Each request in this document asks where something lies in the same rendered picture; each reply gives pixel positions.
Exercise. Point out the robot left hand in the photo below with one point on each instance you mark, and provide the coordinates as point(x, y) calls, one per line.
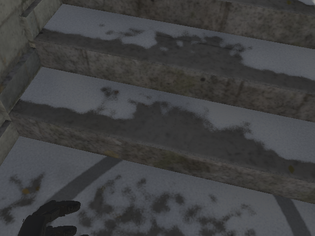
point(35, 224)

